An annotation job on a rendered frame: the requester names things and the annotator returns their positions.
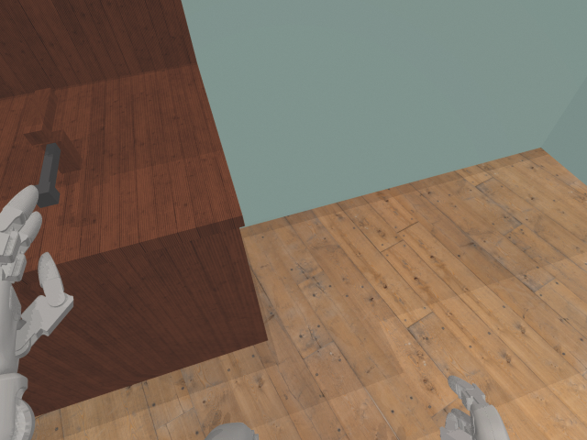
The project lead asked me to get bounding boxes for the left robot forearm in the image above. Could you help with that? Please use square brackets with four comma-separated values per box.
[0, 373, 35, 440]

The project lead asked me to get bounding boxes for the robot right hand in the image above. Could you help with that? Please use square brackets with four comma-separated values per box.
[440, 376, 510, 440]

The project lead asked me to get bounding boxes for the robot left hand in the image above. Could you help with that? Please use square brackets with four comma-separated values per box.
[0, 185, 73, 375]

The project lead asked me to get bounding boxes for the tap lever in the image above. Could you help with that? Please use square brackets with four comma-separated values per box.
[34, 143, 61, 208]

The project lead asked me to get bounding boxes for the counter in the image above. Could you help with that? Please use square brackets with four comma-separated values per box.
[0, 0, 268, 417]

